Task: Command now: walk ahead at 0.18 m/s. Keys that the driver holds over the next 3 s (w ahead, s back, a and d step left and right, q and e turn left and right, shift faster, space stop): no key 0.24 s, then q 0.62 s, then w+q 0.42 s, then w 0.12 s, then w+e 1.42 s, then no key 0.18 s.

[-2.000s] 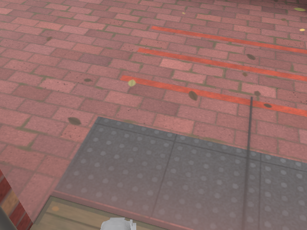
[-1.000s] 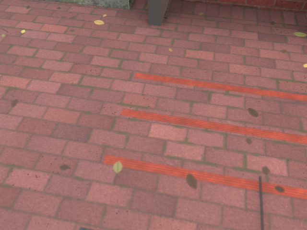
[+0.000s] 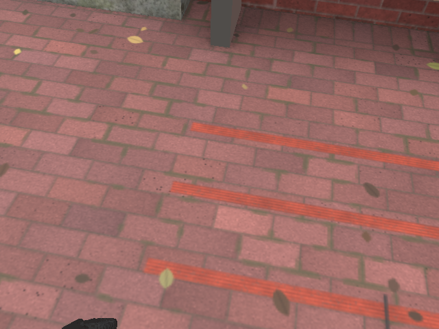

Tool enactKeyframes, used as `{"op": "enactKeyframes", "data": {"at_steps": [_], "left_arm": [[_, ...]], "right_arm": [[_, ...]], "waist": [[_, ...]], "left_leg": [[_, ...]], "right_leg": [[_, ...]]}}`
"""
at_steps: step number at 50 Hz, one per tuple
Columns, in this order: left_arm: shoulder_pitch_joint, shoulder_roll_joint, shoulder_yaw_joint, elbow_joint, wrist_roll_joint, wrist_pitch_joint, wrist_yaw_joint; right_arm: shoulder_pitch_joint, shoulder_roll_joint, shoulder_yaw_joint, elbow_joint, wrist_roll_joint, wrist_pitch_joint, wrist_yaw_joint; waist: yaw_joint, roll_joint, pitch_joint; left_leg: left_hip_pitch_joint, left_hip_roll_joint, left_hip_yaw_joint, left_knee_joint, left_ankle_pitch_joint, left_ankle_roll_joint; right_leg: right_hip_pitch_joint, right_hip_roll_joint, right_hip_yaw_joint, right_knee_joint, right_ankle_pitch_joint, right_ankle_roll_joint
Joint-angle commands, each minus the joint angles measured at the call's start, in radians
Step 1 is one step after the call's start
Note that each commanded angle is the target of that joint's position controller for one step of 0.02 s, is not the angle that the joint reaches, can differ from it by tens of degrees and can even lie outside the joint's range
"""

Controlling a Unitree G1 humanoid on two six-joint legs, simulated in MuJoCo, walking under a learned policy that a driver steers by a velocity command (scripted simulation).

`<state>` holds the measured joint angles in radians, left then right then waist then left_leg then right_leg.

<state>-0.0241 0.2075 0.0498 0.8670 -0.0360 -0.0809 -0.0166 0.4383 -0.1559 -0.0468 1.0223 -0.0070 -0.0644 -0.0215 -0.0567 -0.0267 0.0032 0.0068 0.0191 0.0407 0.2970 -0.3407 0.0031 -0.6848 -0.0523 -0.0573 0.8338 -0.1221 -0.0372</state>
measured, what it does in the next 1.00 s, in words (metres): walks ahead, turning left: right foot, then left foot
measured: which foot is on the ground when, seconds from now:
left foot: down 0.00-0.12, up 0.14-0.48, down 0.50-0.88, up 0.90-1.00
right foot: up 0.00-0.08, down 0.10-0.50, up 0.52-0.86, down 0.88-1.00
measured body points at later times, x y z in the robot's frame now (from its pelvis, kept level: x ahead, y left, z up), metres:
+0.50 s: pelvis +0.08 -0.03 -0.01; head +0.09 -0.01 +0.44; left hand +0.19 +0.24 -0.15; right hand +0.17 -0.30 -0.14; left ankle +0.08 +0.07 -0.74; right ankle +0.18 -0.12 -0.74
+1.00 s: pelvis +0.10 -0.06 +0.00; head +0.13 -0.06 +0.45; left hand +0.11 +0.25 -0.11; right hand +0.34 -0.27 -0.11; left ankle +0.06 +0.07 -0.67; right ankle +0.14 -0.16 -0.74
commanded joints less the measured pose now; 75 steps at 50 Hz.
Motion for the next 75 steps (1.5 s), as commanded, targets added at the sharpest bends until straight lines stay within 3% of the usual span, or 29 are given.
{"op": "enactKeyframes", "data": {"at_steps": [1,5,6,7,8,9,11,16,20,24,25,26,27,31,38,42,44,45,46,48,52,64,67,68,69,70,71,72,75], "left_arm": [[-0.019,0.067,0.007,-0.034,0.007,0.011,0.009],[0.175,0.162,0.049,0.042,0.032,0.015,0.024],[0.265,0.226,0.061,0.06,0.051,0.019,0.035],[0.3,0.213,0.042,0.068,0.063,0.024,0.031],[0.271,0.164,0.029,0.061,0.043,0.032,0.02],[0.165,0.137,0.02,0.04,0.023,0.034,0.022],[0.052,0.094,0.0,0.025,0.035,0.028,0.027],[0.04,0.123,0.01,0.053,0.072,0.017,0.056],[0.064,0.206,0.041,0.029,0.033,0.053,0.087],[0.033,0.195,0.048,0.018,0.002,0.087,0.095],[0.051,0.17,0.045,0.021,0.0,0.091,0.095],[0.062,0.11,0.037,0.012,0.011,0.091,0.09],[-0.024,0.137,0.044,-0.024,0.034,0.084,0.09],[0.042,0.155,0.063,0.007,0.049,0.072,0.079],[-0.02,0.113,0.033,-0.029,0.026,0.063,0.073],[0.101,0.153,0.04,-0.011,0.014,0.054,0.051],[0.217,0.222,0.06,0.01,0.035,0.053,0.047],[0.206,0.301,0.072,0.002,0.051,0.068,0.054],[0.214,0.287,0.069,-0.013,0.074,0.06,0.048],[0.119,0.208,0.054,-0.045,0.049,0.042,0.06],[0.174,0.182,0.045,-0.031,0.042,0.014,0.065],[0.29,0.286,0.081,-0.024,0.014,0.008,0.027],[0.293,0.284,0.075,-0.01,0.004,0.022,0.014],[0.316,0.231,0.053,-0.007,0.021,0.017,0.012],[0.29,0.145,0.02,-0.064,0.063,0.003,0.006],[0.273,0.144,0.015,-0.095,0.04,-0.033,0.004],[0.212,0.226,0.036,-0.101,-0.006,-0.046,-0.003],[0.196,0.223,0.034,-0.103,-0.014,-0.046,-0.008],[0.253,0.199,0.036,-0.059,0.011,-0.009,-0.008]], "right_arm": [[-0.061,-0.221,-0.042,-0.054,0.015,-0.024,-0.01],[-0.068,-0.19,-0.04,-0.037,0.017,-0.023,-0.002],[-0.026,-0.146,-0.028,-0.051,-0.008,-0.027,-0.001],[0.131,-0.045,0.004,-0.025,0.008,-0.021,0.004],[0.127,-0.104,-0.015,-0.004,0.027,-0.016,0.009],[0.009,-0.14,-0.023,-0.04,0.04,-0.003,0.005],[-0.116,-0.156,-0.034,-0.076,0.011,0.032,-0.024],[-0.078,-0.112,-0.024,-0.072,0.01,0.059,-0.048],[-0.132,-0.179,-0.037,-0.111,0.008,0.08,-0.037],[-0.093,-0.151,-0.042,-0.099,-0.015,0.1,-0.022],[-0.082,-0.18,-0.051,-0.107,-0.016,0.102,-0.018],[-0.083,-0.275,-0.075,-0.129,-0.019,0.103,-0.028],[-0.096,-0.297,-0.076,-0.156,-0.016,0.081,-0.029],[-0.239,-0.253,-0.07,-0.218,0.01,0.027,-0.03],[-0.18,-0.286,-0.091,-0.245,0.018,0.053,-0.037],[-0.268,-0.279,-0.089,-0.292,0.031,0.072,-0.037],[-0.244,-0.202,-0.068,-0.308,0.025,0.084,-0.043],[-0.191,-0.13,-0.055,-0.327,0.022,0.076,-0.032],[-0.229,-0.218,-0.069,-0.359,0.021,0.055,-0.025],[-0.266,-0.289,-0.094,-0.344,0.027,0.054,-0.012],[-0.281,-0.21,-0.076,-0.358,0.021,0.051,0.005],[-0.415,-0.179,-0.035,-0.487,0.034,0.043,0.058],[-0.247,-0.211,-0.058,-0.44,0.03,0.042,0.058],[-0.08,-0.279,-0.096,-0.39,0.035,0.045,0.047],[0.063,-0.403,-0.122,-0.374,0.027,0.047,0.029],[0.059,-0.425,-0.111,-0.402,0.027,0.029,0.034],[0.022,-0.343,-0.085,-0.402,0.017,0.012,0.044],[-0.022,-0.301,-0.071,-0.402,0.014,0.006,0.047],[-0.183,-0.222,-0.043,-0.414,0.007,-0.009,0.045]], "waist": [[0.059,0.188,0.016],[0.152,0.105,-0.097],[0.14,-0.029,-0.209],[0.082,-0.254,-0.404],[0.086,-0.184,-0.423],[0.077,-0.123,-0.254],[0.044,-0.006,-0.112],[0.0,-0.102,-0.094],[0.016,-0.087,-0.12],[-0.018,-0.033,-0.05],[-0.019,0.047,-0.02],[0.01,0.263,0.016],[-0.014,0.334,0.069],[0.076,0.118,-0.038],[0.033,0.19,-0.105],[0.092,0.218,-0.127],[0.108,0.06,-0.2],[0.048,-0.239,-0.181],[0.081,-0.264,-0.158],[0.059,-0.142,-0.057],[0.079,-0.091,-0.004],[0.133,-0.089,0.06],[0.029,-0.057,-0.002],[-0.043,0.009,-0.109],[-0.075,0.266,-0.19],[-0.054,0.345,-0.3],[-0.07,0.201,-0.231],[-0.042,0.191,-0.165],[0.064,0.15,-0.06]], "left_leg": [[-0.12,0.168,-0.039,-0.043,0.766,0.12],[-0.098,0.103,-0.023,0.284,0.768,0.043],[-0.308,0.026,-0.002,0.537,0.398,0.0],[-0.472,-0.075,-0.061,0.9,-0.35,-0.053],[-0.475,-0.05,-0.181,1.024,-0.351,-0.059],[-0.573,-0.005,-0.126,1.053,-0.299,-0.06],[-0.519,0.06,-0.099,0.959,-0.152,-0.052],[-0.311,0.064,-0.058,0.611,-0.105,-0.031],[-0.309,0.04,-0.011,0.526,-0.069,-0.003],[-0.218,0.002,0.031,0.276,-0.005,0.08],[-0.204,0.053,-0.069,0.142,0.017,0.123],[-0.225,0.245,-0.407,-0.037,-0.08,0.229],[-0.285,0.339,-0.601,-0.133,-0.064,0.301],[-0.201,0.213,-0.374,0.003,0.315,0.187],[-0.169,0.166,-0.371,0.063,0.387,0.205],[-0.207,0.133,-0.422,0.12,0.453,0.166],[-0.409,0.027,-0.334,0.324,0.121,0.068],[-0.711,-0.145,-0.156,0.548,-0.288,0.015],[-0.824,-0.062,-0.188,0.718,-0.269,0.003],[-0.849,0.0,-0.174,0.817,-0.078,-0.002],[-0.836,0.042,-0.111,0.886,0.113,-0.034],[-0.629,0.08,0.012,0.417,0.085,0.022],[-0.293,-0.028,0.093,0.249,0.099,0.093],[-0.024,-0.049,0.056,0.236,0.12,0.125],[0.256,0.219,-0.374,0.167,0.077,0.225],[0.334,0.375,-0.805,-0.018,0.005,0.355],[0.286,0.371,-0.683,-0.021,0.043,0.319],[0.181,0.335,-0.53,0.004,0.105,0.283],[-0.113,0.23,-0.267,-0.072,0.254,0.212]], "right_leg": [[0.222,0.047,-0.014,-0.207,0.154,-0.016],[0.55,0.061,-0.01,-0.361,0.375,-0.097],[0.828,-0.11,0.148,-0.249,0.8,-0.156],[0.991,-0.373,0.477,-0.34,0.902,-0.354],[0.865,-0.334,0.553,-0.447,0.534,-0.345],[0.713,-0.294,0.449,-0.497,0.248,-0.289],[0.405,-0.219,0.338,-0.594,-0.077,-0.204],[0.213,-0.149,0.143,-0.64,-0.1,-0.181],[0.279,-0.234,0.203,-0.675,-0.303,-0.191],[0.24,-0.19,0.107,-0.6,-0.372,-0.104],[0.212,-0.147,0.052,-0.486,-0.37,-0.054],[0.095,-0.003,-0.088,-0.217,-0.349,0.029],[0.003,0.082,-0.009,-0.016,-0.397,0.035],[-0.013,0.058,0.112,0.197,-0.24,0.046],[0.147,0.089,0.098,-0.091,-0.221,0.084],[0.355,0.1,0.085,-0.369,-0.11,0.073],[0.66,-0.093,0.222,-0.511,-0.011,-0.001],[0.785,-0.316,0.496,-0.523,0.058,-0.143],[0.722,-0.414,0.647,-0.595,-0.173,-0.247],[0.637,-0.28,0.469,-0.64,-0.412,-0.155],[0.574,-0.212,0.256,-0.698,-0.296,-0.114],[0.608,-0.274,0.002,-0.671,-0.155,-0.108],[0.531,-0.244,-0.076,-0.44,0.12,-0.078],[0.432,-0.182,-0.15,-0.183,0.25,-0.038],[0.079,-0.083,-0.185,0.246,-0.119,0.041],[-0.151,0.032,0.014,0.474,-0.455,0.053],[-0.238,-0.027,0.081,0.559,-0.382,0.036],[-0.24,-0.069,0.073,0.539,-0.303,0.011],[-0.061,-0.139,0.102,0.389,-0.102,0.012]]}}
